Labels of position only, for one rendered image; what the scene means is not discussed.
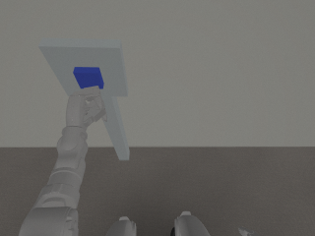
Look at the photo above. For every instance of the robot shin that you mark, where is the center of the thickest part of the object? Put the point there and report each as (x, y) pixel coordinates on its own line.
(123, 218)
(185, 213)

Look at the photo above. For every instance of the right robot shin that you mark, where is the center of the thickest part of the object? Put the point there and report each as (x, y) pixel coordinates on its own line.
(185, 213)

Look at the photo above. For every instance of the left robot shin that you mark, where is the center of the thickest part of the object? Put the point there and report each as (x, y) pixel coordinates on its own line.
(123, 218)

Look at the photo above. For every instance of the robot left upper arm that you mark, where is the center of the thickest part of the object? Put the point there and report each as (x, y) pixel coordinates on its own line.
(52, 221)

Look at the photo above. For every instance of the panel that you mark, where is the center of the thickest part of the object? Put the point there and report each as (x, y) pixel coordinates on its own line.
(64, 54)

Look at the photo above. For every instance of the right robot hand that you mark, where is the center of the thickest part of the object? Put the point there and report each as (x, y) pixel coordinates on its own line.
(247, 232)

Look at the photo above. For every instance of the left robot forearm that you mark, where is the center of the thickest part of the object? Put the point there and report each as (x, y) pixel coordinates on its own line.
(63, 186)

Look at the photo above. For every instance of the button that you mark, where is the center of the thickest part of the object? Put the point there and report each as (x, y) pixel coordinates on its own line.
(88, 77)

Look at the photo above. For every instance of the left robot hand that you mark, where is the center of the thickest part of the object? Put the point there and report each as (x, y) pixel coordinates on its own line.
(77, 108)

